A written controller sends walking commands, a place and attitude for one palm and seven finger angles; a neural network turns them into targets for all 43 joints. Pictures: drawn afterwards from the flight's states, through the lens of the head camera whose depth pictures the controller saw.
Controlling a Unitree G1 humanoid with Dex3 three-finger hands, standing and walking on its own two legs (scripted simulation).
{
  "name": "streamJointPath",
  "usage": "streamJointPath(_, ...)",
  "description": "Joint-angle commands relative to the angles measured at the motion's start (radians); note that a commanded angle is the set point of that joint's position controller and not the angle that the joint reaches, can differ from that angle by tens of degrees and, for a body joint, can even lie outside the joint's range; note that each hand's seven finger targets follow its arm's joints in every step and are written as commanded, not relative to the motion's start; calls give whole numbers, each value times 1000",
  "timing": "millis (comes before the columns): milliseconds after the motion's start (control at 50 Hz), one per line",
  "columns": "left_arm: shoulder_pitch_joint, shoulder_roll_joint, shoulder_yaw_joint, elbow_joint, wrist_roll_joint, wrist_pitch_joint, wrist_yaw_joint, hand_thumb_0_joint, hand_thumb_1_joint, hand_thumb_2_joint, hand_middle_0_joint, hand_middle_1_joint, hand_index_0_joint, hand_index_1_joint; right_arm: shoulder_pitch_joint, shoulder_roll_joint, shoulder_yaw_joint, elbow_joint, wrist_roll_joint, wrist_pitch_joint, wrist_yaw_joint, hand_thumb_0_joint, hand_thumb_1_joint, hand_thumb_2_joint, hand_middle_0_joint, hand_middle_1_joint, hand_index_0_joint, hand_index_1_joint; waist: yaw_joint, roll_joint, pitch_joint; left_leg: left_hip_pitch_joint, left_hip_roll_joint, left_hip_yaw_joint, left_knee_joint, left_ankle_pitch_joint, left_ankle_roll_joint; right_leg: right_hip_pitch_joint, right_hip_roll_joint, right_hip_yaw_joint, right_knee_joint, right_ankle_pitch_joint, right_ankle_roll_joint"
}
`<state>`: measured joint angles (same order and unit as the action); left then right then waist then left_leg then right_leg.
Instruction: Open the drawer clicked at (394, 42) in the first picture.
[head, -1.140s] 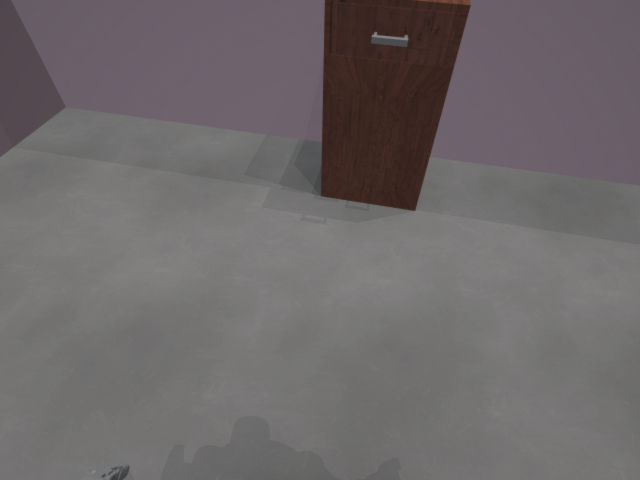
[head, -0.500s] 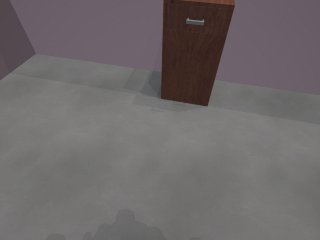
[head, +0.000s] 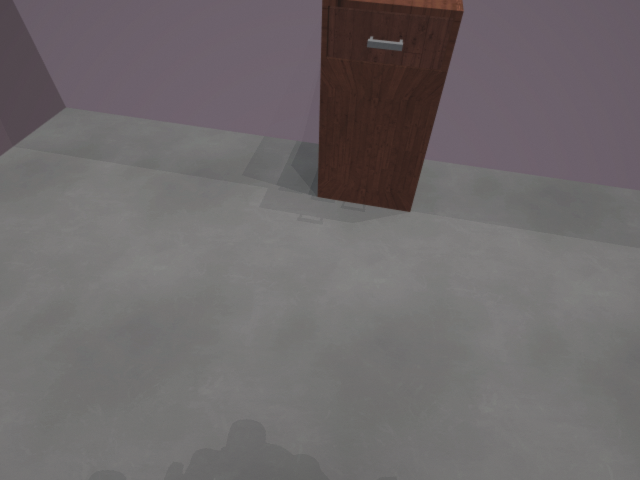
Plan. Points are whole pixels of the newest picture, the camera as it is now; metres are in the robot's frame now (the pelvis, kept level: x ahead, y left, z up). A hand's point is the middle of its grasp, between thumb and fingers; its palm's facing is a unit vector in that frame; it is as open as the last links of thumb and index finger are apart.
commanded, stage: look at it before walking up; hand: left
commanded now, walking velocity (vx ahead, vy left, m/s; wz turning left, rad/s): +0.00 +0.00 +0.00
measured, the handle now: (385, 42) +1.42 -0.14 -0.02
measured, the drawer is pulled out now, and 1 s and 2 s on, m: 0.00 0.00 0.00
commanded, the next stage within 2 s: walk to a spot facing it in 0.30 s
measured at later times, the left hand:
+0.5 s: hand out of the picture +0.07 +0.25 -0.16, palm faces -0.03 -0.94 -0.33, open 7.4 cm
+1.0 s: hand out of the picture +0.09 +0.14 -0.17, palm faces -0.14 -0.98 -0.16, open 7.3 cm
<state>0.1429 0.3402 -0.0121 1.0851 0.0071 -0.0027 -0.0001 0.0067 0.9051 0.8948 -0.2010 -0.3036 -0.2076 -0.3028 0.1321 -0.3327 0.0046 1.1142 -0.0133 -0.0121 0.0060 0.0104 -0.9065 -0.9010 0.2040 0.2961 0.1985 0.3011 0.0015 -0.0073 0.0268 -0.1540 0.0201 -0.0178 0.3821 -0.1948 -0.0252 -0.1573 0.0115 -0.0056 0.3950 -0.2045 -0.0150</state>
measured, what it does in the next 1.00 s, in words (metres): walks ahead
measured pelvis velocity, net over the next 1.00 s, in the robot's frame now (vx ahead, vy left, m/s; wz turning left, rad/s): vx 0.13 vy -0.03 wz -0.22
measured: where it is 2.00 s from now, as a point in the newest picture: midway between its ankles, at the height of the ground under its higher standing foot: (371, 388)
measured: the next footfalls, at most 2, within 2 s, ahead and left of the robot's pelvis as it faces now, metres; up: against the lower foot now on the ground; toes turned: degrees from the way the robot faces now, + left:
left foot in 1.18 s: +0.40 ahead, +0.06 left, +0.00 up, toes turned -9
right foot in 1.76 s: +0.51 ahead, -0.27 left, +0.00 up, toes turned -41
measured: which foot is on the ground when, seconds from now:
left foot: down 0.00-0.74, up 0.76-1.00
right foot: down 0.00-1.00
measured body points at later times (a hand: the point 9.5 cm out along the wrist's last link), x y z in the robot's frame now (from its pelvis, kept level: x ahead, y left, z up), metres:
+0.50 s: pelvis +0.01 +0.01 +0.00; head +0.01 +0.01 +0.45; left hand +0.07 +0.30 -0.14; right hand +0.08 -0.28 -0.13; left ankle +0.01 +0.14 -0.74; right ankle +0.01 -0.11 -0.74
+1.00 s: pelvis +0.13 -0.03 +0.00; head +0.16 -0.04 +0.45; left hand +0.10 +0.19 -0.15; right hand +0.15 -0.28 -0.16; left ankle +0.22 +0.09 -0.67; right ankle +0.04 -0.10 -0.74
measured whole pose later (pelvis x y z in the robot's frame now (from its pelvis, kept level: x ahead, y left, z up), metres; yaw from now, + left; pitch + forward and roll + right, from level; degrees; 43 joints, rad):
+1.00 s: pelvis +0.13 -0.03 +0.00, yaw -13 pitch +1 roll +0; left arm 0.47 0.12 0.01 1.09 0.02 -0.06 0.01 0.00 0.91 0.89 -0.20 -0.30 -0.21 -0.30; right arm 0.19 -0.18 -0.05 1.03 -0.03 -0.01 0.03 0.01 -0.91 -0.90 0.20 0.30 0.19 0.30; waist 0.03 0.00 0.03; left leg -0.60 0.12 0.07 1.02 -0.22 -0.05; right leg -0.07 0.05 0.00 0.36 -0.31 -0.06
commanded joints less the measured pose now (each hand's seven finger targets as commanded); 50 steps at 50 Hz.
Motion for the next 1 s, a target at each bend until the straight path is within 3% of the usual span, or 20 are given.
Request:
streamJointPath(0, -41, 206, 47, -64, 4, -25, 10, 0, 900, 900, -200, -300, -200, -300, -49, -207, -39, -68, 3, -22, -18, 0, -900, -900, 200, 300, 200, 300, 0, 8, -48, 13, 95, -86, -59, 97, 48, -9, -130, 124, -86, 67, -21)
streamJointPath(240, -36, 207, 45, -60, 4, -23, 9, 0, 900, 900, -200, -300, -200, -300, -52, -209, -39, -66, 5, -20, -18, 0, -900, -900, 200, 300, 200, 300, 1, 15, -47, 18, 96, -88, -68, 85, 49, -7, -129, 123, -93, 54, -18)
streamJointPath(380, -36, 209, 44, -57, 4, -26, 10, 0, 900, 900, -200, -300, -200, -300, -53, -210, -39, -64, 6, -23, -19, 0, -900, -900, 200, 300, 200, 300, 1, 5, -64, 33, 101, -85, -67, 133, 50, 13, -134, 114, -83, 120, -17)
streamJointPath(420, 32, 92, 21, -30, 3, -5, 12, 0, 900, 900, -200, -300, -200, -300, 4, -94, -13, -40, -3, -7, -16, 0, -900, -900, 200, 300, 200, 300, 0, 8, -72, 49, 95, -44, -36, 23, 29, -11, -121, 125, -75, -3, -6)
streamJointPath(480, 67, 94, 35, -53, 13, 17, -4, 0, 900, 900, -200, -300, -200, -300, 49, -98, -28, -53, -10, 7, -13, 0, -900, -900, 200, 300, 200, 300, 0, 0, 44, -39, 96, -36, -37, -301, 39, -131, -85, 172, -67, -312, -25)
streamJointPath(540, 99, 77, 52, -96, 17, 16, -18, 0, 900, 900, -200, -300, -200, -300, 91, -129, -50, -79, -10, 1, -15, 0, -900, -900, 200, 300, 200, 300, -7, 57, 89, -29, 157, -100, -58, -433, 84, -248, -29, 151, 56, -357, -38)
streamJointPath(580, 108, 29, 57, -124, 16, 2, -26, 0, 900, 900, -200, -300, -200, -300, 138, -155, -71, -91, -8, -11, -20, 0, -900, -900, 200, 300, 200, 300, -23, 154, 84, 39, 265, -208, -123, -437, 147, -337, 28, 49, 255, -259, -22)
streamJointPath(600, 88, 7, 59, -142, 15, -3, -29, 0, 900, 900, -200, -300, -200, -300, 157, -159, -79, -92, -6, -20, -21, 0, -900, -900, 200, 300, 200, 300, -30, 199, 82, 74, 329, -231, -145, -359, 185, -376, 9, -8, 344, -245, -9)
streamJointPath(640, 60, -8, 65, -167, 14, -13, -36, 0, 900, 900, -200, -300, -200, -300, 171, -131, -80, -95, -8, -30, -22, 0, -900, -900, 200, 300, 200, 300, -33, 173, 78, 81, 349, -178, -109, -165, 202, -376, -44, -16, 357, -300, -2)
streamJointPath(660, 82, -26, 69, -162, 16, -18, -38, 0, 900, 900, -200, -300, -200, -300, 159, -118, -79, -96, -11, -31, -22, 0, -900, -900, 200, 300, 200, 300, -15, 155, 84, 24, 328, -108, -62, -92, 178, -290, -48, -42, 308, -274, -2)
streamJointPath(680, 167, -41, 74, -134, 18, -21, -39, 0, 900, 900, -200, -300, -200, -300, 127, -102, -75, -100, -12, -32, -23, 0, -900, -900, 200, 300, 200, 300, 31, 125, 57, -62, 283, -25, 43, -64, 138, -131, -37, -66, 206, -191, -7)
streamJointPath(700, 305, -22, 83, -88, 21, -28, -36, 0, 900, 900, -200, -300, -200, -300, 98, -74, -69, -110, -9, -32, -21, 0, -900, -900, 200, 300, 200, 300, 92, 21, 11, -188, 196, 72, 263, -84, 83, 76, -33, -28, 79, -116, -26)
streamJointPath(720, 459, 102, 111, -42, 28, -45, -17, 0, 900, 900, -200, -300, -200, -300, 60, 13, -51, -161, 5, -37, -12, 0, -900, -900, 200, 300, 200, 300, 142, -343, -19, -494, 48, 209, 631, -294, 12, 269, -302, 435, -108, -164, -124)
streamJointPath(740, 529, 119, 109, -25, 4, -53, 3, 0, 900, 900, -200, -300, -200, -300, -26, -8, -50, -206, -2, -48, -8, 0, -900, -900, 200, 300, 200, 300, 160, -286, -6, -604, 41, 104, 756, -384, 15, 274, -402, 651, -185, -27, -205)
streamJointPath(760, 495, 89, 101, -26, 7, -53, 9, 0, 900, 900, -200, -300, -200, -300, -75, 0, -56, -204, -3, -52, -8, 0, -900, -900, 200, 300, 200, 300, 145, -158, 51, -628, 79, 43, 807, -315, 17, 210, -384, 611, -174, -6, -241)
streamJointPath(780, 441, 54, 92, -37, 13, -55, 11, 0, 900, 900, -200, -300, -200, -300, -62, 16, -57, -196, -5, -51, -7, 0, -900, -900, 200, 300, 200, 300, 107, -93, 81, -631, 102, 34, 825, -253, 12, 168, -371, 560, -169, -23, -252)
streamJointPath(800, 391, 22, 82, -52, 16, -57, 14, 0, 900, 900, -200, -300, -200, -300, -36, 27, -60, -180, -10, -46, -4, 0, -900, -900, 200, 300, 200, 300, 73, -34, 95, -604, 118, 28, 809, -200, 4, 113, -346, 487, -171, -23, -240)
streamJointPath(820, 370, -1, 77, -56, 18, -61, 14, 0, 900, 900, -200, -300, -200, -300, -11, 44, -60, -164, -13, -40, -1, 0, -900, -900, 200, 300, 200, 300, 50, -20, 79, -573, 116, 42, 785, -152, -6, 91, -309, 410, -170, 36, -216)
streamJointPath(860, 352, -25, 75, -53, 18, -70, 15, 0, 900, 900, -200, -300, -200, -300, 34, 69, -64, -150, -13, -28, 6, 0, -900, -900, 200, 300, 200, 300, 21, -65, 66, -533, 116, 66, 728, -86, -19, 61, -258, 295, -178, 112, -189)
streamJointPath(980, 389, -45, 72, -15, 19, -83, 25, 0, 900, 900, -200, -300, -200, -300, -50, 105, -67, -196, -6, -28, 22, 0, -900, -900, 200, 300, 200, 300, 30, -86, 75, -545, 103, 99, 538, 24, -22, 108, -211, 215, -182, 242, -168)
